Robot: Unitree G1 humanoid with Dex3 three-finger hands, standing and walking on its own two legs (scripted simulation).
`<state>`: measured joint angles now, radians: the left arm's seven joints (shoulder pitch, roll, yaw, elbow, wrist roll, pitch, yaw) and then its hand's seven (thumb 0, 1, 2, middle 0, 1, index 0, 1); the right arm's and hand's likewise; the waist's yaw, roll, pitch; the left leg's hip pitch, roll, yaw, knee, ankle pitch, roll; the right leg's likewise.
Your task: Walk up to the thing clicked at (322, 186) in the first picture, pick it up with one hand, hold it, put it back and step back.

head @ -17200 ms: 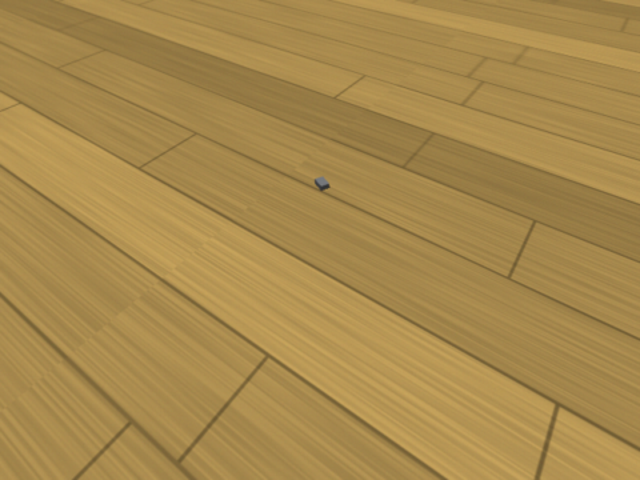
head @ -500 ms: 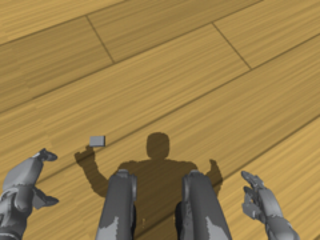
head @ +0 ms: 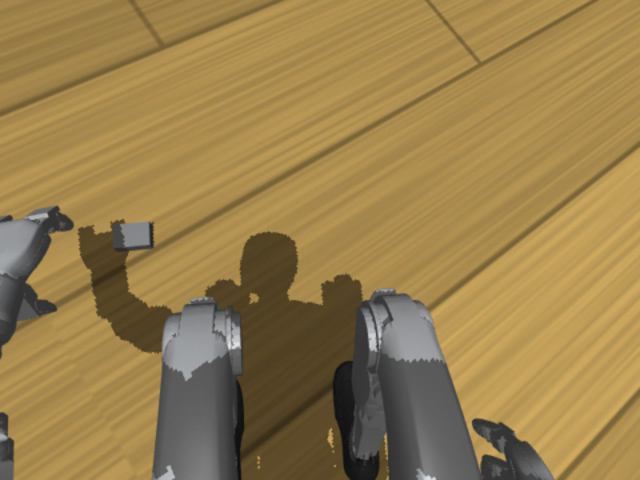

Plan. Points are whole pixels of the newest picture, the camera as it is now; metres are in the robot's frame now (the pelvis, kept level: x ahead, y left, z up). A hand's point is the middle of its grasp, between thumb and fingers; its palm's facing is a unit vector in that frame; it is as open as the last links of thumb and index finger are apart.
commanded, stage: rise first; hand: left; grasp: from above
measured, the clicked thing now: (133, 236) +0.48 +0.31 -0.36
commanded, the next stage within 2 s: none
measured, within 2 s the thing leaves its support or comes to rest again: neither
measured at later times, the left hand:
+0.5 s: hand (58, 254) +0.40 +0.36 -0.21, palm faces -0.45 -0.08 -0.89, open 11.5 cm
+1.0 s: hand (70, 247) +0.42 +0.36 -0.23, palm faces -0.44 -0.11 -0.89, open 11.8 cm
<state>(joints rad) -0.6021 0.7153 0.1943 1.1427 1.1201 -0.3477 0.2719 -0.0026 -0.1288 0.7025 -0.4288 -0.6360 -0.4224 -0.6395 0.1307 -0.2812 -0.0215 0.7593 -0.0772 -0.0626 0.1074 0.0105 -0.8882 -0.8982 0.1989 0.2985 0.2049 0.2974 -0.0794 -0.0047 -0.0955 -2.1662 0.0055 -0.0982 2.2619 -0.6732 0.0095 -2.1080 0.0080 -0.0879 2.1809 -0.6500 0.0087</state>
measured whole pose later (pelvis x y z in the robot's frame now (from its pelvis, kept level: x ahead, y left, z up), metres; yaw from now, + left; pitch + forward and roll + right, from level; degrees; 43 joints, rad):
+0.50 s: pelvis +0.01 +0.00 -0.05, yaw -1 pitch +33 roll -8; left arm -0.79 0.80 0.20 1.39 1.30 -0.34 0.42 0.00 -0.09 0.64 -0.48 -0.59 -0.47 -0.59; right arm 0.07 -0.27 0.02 0.79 -0.16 -0.05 0.14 0.01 -0.90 -0.90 0.20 0.30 0.20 0.30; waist -0.14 -0.04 -0.06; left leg -2.29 0.00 -0.11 2.42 -0.70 0.01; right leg -2.23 0.01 -0.10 2.33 -0.68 0.01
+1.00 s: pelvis +0.01 +0.00 -0.05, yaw -3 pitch +33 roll -9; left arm -0.81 0.84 0.22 1.41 1.29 -0.34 0.43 0.00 -0.13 0.67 -0.43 -0.65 -0.43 -0.65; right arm 0.09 -0.28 0.04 0.77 -0.17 -0.04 0.15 0.00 -0.90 -0.90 0.20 0.30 0.20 0.30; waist -0.17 -0.05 -0.03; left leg -2.32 0.00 -0.13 2.46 -0.72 0.01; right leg -2.24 0.02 -0.11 2.35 -0.69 0.02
